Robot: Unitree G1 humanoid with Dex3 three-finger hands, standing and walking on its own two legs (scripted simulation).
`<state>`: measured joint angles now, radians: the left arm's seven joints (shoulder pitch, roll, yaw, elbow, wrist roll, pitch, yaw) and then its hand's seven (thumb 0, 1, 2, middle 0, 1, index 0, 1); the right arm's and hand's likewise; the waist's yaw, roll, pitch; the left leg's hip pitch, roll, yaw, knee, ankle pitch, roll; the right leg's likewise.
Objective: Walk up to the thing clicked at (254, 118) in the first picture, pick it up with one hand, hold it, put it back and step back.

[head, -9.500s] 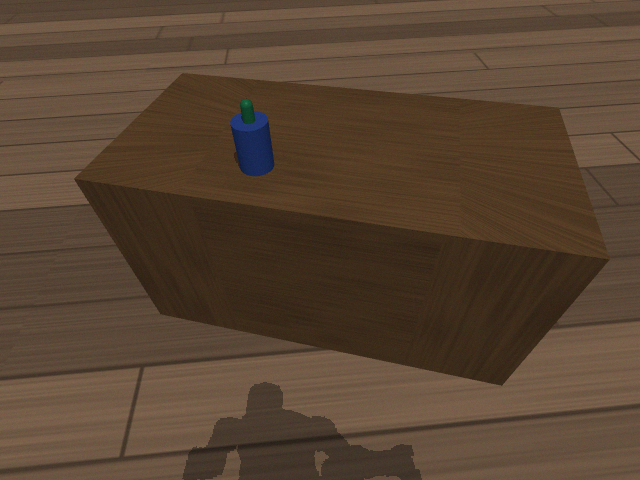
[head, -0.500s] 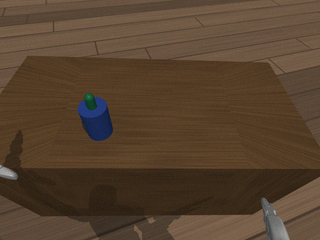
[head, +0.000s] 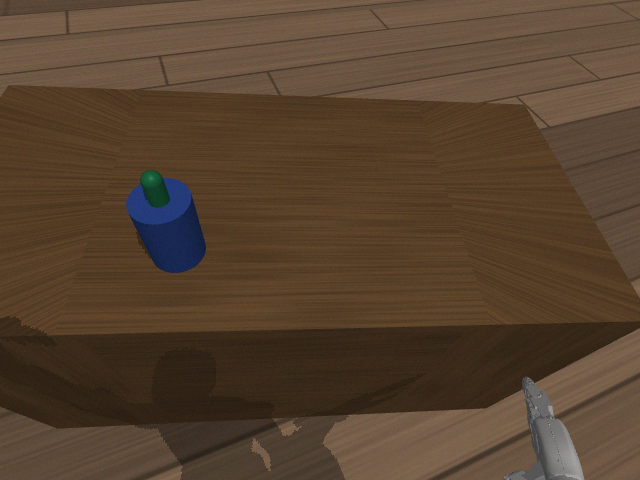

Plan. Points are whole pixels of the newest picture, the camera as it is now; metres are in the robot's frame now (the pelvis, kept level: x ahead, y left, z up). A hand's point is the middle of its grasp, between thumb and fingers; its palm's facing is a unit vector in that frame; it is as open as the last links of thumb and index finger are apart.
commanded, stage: go down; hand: left
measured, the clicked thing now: (166, 216) +0.49 +0.22 +0.00
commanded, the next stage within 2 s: approach in 1.26 s
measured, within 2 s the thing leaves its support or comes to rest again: neither
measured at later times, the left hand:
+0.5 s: hand out of the picture +0.38 +0.41 +0.10, palm faces +0.25 -0.97 +0.03, open 17.7 cm
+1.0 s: hand out of the picture +0.39 +0.42 +0.10, palm faces +0.24 -0.97 +0.03, open 17.6 cm
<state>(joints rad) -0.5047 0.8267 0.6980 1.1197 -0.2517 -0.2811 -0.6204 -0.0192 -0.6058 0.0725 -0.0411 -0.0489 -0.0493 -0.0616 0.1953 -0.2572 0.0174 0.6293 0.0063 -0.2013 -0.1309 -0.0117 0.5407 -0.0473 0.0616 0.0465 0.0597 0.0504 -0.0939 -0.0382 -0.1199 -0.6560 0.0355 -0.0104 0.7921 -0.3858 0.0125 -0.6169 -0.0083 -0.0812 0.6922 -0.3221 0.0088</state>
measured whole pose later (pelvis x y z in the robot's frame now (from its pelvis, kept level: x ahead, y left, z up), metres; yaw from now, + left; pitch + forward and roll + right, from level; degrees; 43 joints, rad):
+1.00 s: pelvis -0.01 +0.01 -0.03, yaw -1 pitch +18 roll -5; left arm -0.67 0.98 0.72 1.20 -0.18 -0.21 -0.61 -0.02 -0.58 0.07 -0.04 -0.05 -0.05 -0.06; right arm 0.29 -0.27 0.05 0.41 -0.01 -0.20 -0.11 -0.01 0.54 -0.05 0.06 0.05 0.06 0.05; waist -0.14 -0.03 -0.15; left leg -0.85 0.05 -0.02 0.99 -0.46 0.03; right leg -0.79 0.00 -0.08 0.85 -0.38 0.02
